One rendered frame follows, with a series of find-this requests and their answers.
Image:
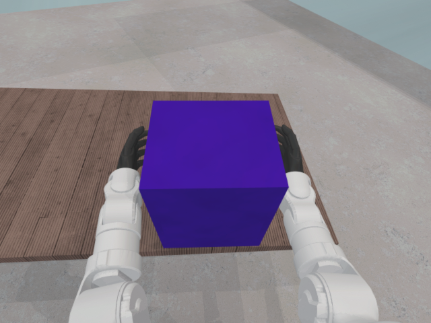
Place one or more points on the table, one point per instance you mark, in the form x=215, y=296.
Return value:
x=58, y=148

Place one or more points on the robot left hand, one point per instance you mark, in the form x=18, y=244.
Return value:
x=130, y=154

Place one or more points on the left robot forearm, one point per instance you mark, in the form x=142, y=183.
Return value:
x=116, y=251

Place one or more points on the right robot forearm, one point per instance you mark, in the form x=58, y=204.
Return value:
x=312, y=244

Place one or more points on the left robot upper arm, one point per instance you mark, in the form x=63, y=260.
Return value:
x=123, y=302

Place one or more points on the robot right hand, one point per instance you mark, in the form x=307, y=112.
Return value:
x=290, y=150

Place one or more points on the right robot upper arm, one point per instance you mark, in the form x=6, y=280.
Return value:
x=336, y=298

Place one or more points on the carton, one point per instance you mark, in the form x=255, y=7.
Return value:
x=213, y=174

